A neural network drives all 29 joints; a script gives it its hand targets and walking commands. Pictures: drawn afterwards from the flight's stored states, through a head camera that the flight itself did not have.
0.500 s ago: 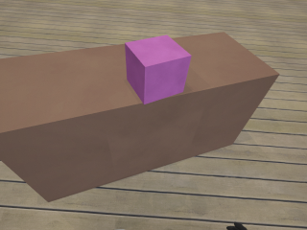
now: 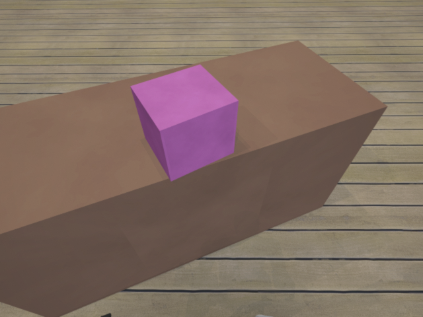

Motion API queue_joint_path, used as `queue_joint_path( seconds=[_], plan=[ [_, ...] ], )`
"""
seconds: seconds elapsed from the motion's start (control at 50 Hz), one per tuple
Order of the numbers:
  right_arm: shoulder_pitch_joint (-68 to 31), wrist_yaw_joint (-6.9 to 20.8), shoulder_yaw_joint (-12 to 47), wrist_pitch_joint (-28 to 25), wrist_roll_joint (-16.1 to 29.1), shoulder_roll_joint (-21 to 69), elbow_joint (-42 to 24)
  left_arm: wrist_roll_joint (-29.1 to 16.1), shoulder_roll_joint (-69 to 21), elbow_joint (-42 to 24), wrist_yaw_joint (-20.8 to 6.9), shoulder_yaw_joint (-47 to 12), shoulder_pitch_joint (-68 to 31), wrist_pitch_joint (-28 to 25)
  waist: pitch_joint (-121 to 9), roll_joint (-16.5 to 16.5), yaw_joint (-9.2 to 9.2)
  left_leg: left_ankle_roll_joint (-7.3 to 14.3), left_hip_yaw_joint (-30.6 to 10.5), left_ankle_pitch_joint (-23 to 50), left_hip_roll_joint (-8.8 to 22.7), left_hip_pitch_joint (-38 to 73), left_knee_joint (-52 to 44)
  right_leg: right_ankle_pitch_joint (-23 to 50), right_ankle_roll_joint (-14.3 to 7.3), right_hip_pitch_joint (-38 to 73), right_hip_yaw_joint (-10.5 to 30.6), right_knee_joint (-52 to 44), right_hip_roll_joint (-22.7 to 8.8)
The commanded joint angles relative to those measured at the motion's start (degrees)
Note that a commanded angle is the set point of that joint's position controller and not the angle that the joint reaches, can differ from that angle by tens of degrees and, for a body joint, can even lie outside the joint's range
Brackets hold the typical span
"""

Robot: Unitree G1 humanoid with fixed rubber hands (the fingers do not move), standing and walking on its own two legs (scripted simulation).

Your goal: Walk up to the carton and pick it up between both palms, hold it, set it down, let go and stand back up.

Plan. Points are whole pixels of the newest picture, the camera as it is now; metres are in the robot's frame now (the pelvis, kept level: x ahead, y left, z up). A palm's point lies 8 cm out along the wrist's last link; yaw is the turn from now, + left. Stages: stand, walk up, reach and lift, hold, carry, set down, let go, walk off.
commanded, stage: walk up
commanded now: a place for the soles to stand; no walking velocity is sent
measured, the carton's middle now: (185, 121) +0.58 +0.08 +0.01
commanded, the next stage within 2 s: none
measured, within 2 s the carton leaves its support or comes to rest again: neither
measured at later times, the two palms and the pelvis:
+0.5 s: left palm out of the picture +0.08 +0.25 -0.11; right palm out of the picture +0.10 -0.25 -0.11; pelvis +0.03 +0.00 +0.02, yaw +0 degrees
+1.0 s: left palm out of the picture +0.13 +0.23 -0.10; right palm out of the picture +0.03 -0.33 -0.09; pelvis +0.05 -0.05 +0.02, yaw +6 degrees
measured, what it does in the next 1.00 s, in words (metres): steps on the spot: left foot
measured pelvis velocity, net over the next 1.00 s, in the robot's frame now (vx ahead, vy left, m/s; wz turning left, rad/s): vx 0.05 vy -0.05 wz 0.10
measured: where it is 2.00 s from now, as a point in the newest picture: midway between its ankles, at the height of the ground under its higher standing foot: outside the picture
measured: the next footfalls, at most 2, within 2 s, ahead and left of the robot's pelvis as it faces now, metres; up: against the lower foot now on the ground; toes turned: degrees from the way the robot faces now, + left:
left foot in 0.02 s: +0.07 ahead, +0.12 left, +0.00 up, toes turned +3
right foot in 1.12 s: +0.21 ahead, -0.26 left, +0.00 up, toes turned +7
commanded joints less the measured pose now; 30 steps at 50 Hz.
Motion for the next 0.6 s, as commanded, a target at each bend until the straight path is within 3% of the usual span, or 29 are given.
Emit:
queue_joint_path(
  seconds=[0.0,0.02,0.04,0.06,0.08,0.12,0.16,0.2,0.58],
  plan=[
    [8.3,0.0,-1.1,-1.1,0.0,-3.7,-0.7,-1.0,8.2,-1.9,-0.7,0.0,-3.0,-0.2,-6.5,-6.5,-4.25,3.3,-6.0,18.8,3.3,15.6,-15.6,13.0,-5.1,-7.5,10.2,-7.8,-11.1],
    [3.8,0.0,-1.6,-1.3,0.6,-7.0,-2.1,-2.2,5.0,-2.1,-1.2,-1.1,0.4,-0.4,-6.6,0.4,-0.68,5.4,-16.6,18.0,11.6,10.0,-21.3,3.8,-2.0,-4.4,5.5,-4.7,-5.1],
    [-0.2,0.2,-1.8,-1.1,2.9,-8.6,-1.3,-2.4,4.7,-0.3,-0.9,-1.2,1.0,0.2,-5.1,-1.3,1.31,7.2,-16.4,12.6,13.8,-3.0,-24.6,-2.8,-1.2,8.6,4.1,-4.4,-2.6],
    [-3.2,0.5,-1.3,-1.0,3.4,-8.0,-0.3,-1.5,4.6,0.9,-0.9,-1.3,1.3,0.4,-2.4,-0.6,2.27,6.0,-13.0,7.3,10.3,-5.5,-24.5,-0.9,-1.2,10.8,5.4,-7.6,-3.3],
    [-3.1,0.7,-0.6,-0.9,3.3,-6.6,0.6,-1.1,6.1,1.9,-0.9,-1.2,1.0,0.2,-0.6,0.0,1.37,4.5,-10.1,6.6,7.4,-4.1,-23.9,1.8,-1.5,9.3,6.9,-9.5,-4.4],
    [-2.4,0.9,0.2,-1.0,2.6,-5.1,2.1,-1.0,9.0,3.7,-0.9,-0.9,1.5,-0.6,-2.0,0.9,0.32,3.4,-7.3,14.9,5.2,2.8,-21.2,9.1,-2.0,6.5,8.1,-10.3,-6.3],
    [-2.7,1.1,0.2,-1.3,2.0,-5.1,3.0,-1.2,9.2,4.7,-0.9,-1.1,1.3,-1.2,-5.0,0.1,-0.24,3.6,-6.8,21.2,5.3,8.1,-19.8,12.8,-2.2,6.0,7.4,-10.5,-6.6],
    [-3.9,1.0,0.1,-1.3,2.1,-5.4,3.9,-1.2,8.6,5.4,-0.8,-1.4,0.7,-1.3,-5.5,-0.7,-0.24,3.7,-6.5,22.3,5.4,8.9,-20.0,13.2,-2.2,6.8,6.9,-11.2,-6.4],
    [-6.1,0.7,0.9,-0.9,2.3,-7.0,12.2,-1.5,10.0,12.1,-0.2,-1.9,-0.4,-0.9,-3.1,-2.6,0.44,3.1,-5.9,14.4,4.6,6.8,-25.0,6.6,-2.0,9.7,7.5,-15.9,-6.4]
  ],
)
